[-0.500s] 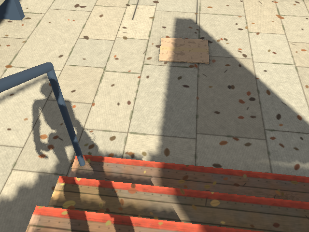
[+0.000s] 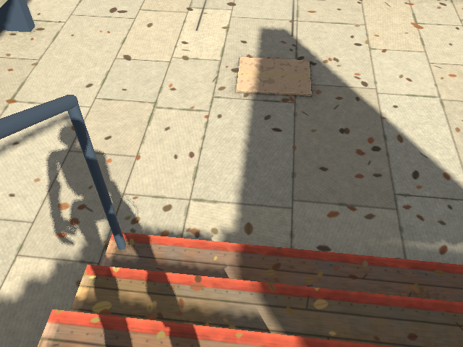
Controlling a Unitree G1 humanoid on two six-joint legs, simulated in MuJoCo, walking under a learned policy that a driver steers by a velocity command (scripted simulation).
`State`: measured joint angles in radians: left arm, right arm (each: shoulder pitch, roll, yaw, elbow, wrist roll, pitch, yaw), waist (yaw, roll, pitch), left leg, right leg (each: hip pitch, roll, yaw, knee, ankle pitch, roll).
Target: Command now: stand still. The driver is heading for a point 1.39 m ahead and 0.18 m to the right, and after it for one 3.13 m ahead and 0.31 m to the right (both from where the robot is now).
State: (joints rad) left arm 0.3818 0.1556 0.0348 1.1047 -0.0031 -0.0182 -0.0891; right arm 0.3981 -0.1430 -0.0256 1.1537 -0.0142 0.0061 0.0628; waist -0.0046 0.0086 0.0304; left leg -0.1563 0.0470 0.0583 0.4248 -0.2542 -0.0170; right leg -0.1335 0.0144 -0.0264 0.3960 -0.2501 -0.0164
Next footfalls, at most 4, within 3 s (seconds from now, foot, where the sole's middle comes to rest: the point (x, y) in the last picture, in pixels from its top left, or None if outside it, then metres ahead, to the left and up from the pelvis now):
0.78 right None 0.28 0.03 -0.94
1.14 left None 0.61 0.15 -1.09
1.54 right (289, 308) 0.84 -0.21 -1.25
1.92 left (264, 268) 1.11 -0.13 -1.40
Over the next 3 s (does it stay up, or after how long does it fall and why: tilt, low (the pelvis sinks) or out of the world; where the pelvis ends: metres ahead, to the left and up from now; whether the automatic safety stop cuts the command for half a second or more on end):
stays up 1.49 -0.20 -0.79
